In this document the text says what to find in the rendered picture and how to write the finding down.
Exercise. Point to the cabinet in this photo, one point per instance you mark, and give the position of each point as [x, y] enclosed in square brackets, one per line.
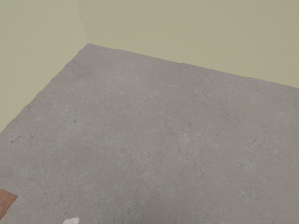
[6, 200]

